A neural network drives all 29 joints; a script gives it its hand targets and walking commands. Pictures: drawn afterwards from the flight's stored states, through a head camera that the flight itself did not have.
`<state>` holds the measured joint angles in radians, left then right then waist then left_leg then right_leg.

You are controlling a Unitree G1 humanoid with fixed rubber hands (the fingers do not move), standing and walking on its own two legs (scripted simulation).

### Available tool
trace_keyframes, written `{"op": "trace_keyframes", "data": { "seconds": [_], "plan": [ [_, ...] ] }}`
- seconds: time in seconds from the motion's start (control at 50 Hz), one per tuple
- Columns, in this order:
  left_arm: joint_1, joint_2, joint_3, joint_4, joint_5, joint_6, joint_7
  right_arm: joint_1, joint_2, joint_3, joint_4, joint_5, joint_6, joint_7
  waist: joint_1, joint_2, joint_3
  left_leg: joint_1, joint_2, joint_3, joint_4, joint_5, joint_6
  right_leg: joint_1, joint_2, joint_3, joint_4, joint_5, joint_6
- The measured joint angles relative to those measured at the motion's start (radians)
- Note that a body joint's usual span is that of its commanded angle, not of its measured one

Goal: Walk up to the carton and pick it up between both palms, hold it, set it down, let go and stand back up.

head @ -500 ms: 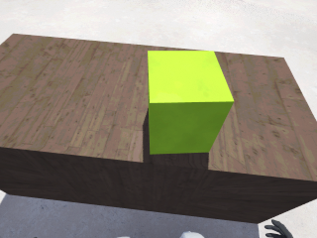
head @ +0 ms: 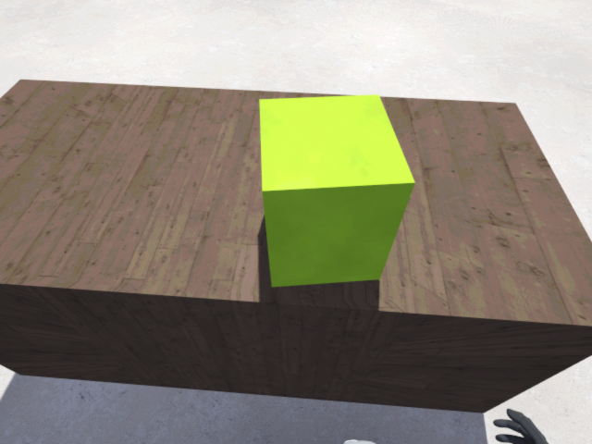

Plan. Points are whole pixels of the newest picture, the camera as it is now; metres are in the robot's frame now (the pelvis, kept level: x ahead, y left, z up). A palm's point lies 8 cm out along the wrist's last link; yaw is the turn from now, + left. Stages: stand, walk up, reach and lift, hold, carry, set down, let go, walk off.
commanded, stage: walk up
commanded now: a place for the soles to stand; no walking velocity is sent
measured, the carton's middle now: (323, 194) +0.50 -0.03 +0.02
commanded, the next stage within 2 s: none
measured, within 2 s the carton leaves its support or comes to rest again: neither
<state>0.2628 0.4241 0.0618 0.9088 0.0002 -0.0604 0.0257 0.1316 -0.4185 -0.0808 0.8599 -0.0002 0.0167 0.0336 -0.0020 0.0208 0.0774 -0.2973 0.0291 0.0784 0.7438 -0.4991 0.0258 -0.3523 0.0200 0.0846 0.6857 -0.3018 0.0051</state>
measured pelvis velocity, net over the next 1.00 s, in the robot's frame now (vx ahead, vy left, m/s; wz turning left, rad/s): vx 0.00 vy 0.01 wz -0.01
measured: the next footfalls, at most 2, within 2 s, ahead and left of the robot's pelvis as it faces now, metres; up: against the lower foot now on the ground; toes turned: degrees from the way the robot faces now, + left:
none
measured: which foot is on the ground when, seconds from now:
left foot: down 0.00-1.00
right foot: down 0.00-1.00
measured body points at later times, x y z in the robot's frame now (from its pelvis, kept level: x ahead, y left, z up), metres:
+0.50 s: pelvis +0.01 +0.00 +0.00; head +0.02 -0.01 +0.45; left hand +0.07 +0.34 -0.10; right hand +0.14 -0.33 -0.10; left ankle +0.00 +0.11 -0.72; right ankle +0.04 -0.13 -0.72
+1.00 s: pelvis +0.00 +0.01 +0.00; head +0.03 -0.01 +0.45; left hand +0.07 +0.34 -0.10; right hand +0.14 -0.32 -0.10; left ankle +0.00 +0.11 -0.72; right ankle +0.03 -0.13 -0.71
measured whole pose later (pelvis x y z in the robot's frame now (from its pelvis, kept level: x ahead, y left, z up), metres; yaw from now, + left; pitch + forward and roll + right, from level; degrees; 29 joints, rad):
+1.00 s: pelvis +0.00 +0.01 +0.00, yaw -1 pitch -1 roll +0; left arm 0.26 0.42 0.05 0.94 0.00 -0.07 0.03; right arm 0.11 -0.42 -0.08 0.86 0.00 0.01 0.03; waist 0.00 0.03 0.06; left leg -0.28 0.02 0.08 0.67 -0.37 0.02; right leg -0.35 0.02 0.09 0.70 -0.32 0.01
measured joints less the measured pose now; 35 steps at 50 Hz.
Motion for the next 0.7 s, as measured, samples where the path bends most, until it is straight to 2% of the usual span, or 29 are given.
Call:
{"op": "trace_keyframes", "data": {
  "seconds": [0.02,0.08,0.16,0.22,0.7],
  "plan": [
    [-0.001,0.0,0.0,-0.001,0.0,0.0,0.0,-0.001,0.0,0.0,0.0,0.0,0.0,0.0,0.0,0.001,-0.001,0.002,-0.003,0.0,-0.018,0.01,0.0,-0.002,-0.002,0.002,-0.004,0.003,0.0],
    [-0.003,0.0,0.0,-0.002,0.0,0.0,0.0,0.005,0.0,0.0,0.0,0.0,-0.002,0.0,0.0,0.003,-0.003,0.008,-0.01,0.0,-0.062,0.153,0.0,-0.003,-0.009,0.002,-0.008,0.008,0.0],
    [-0.003,0.0,0.0,0.007,0.0,0.001,0.0,0.01,0.0,0.002,0.0,0.0,-0.004,0.0,0.0,0.003,-0.02,0.013,0.001,0.0,-0.062,0.127,0.001,-0.009,0.007,0.001,0.044,-0.065,0.0],
    [-0.003,0.0,-0.002,0.012,0.0,-0.002,-0.001,0.003,0.0,0.002,0.0,0.0,-0.004,0.0,0.0,0.001,-0.023,0.013,0.008,0.002,-0.056,0.12,-0.002,0.017,0.005,0.001,-0.036,0.023,0.002],
    [-0.003,0.0,-0.006,0.02,0.0,-0.008,-0.001,-0.02,0.0,0.002,0.0,0.0,-0.004,0.0,0.0,0.003,-0.017,0.018,-0.001,0.002,-0.068,0.128,-0.003,0.006,-0.001,0.003,-0.006,-0.001,0.002]
  ]
}}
